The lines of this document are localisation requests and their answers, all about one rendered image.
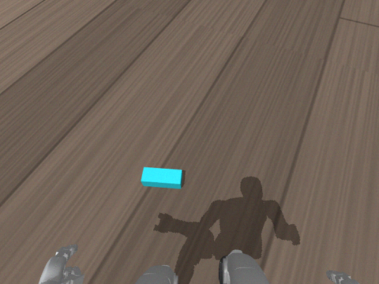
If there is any left robot hand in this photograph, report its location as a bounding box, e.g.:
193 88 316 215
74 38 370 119
38 244 85 284

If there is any carton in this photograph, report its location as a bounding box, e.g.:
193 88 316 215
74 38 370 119
141 167 182 189

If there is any right robot hand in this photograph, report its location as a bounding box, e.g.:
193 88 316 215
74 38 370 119
326 270 359 284

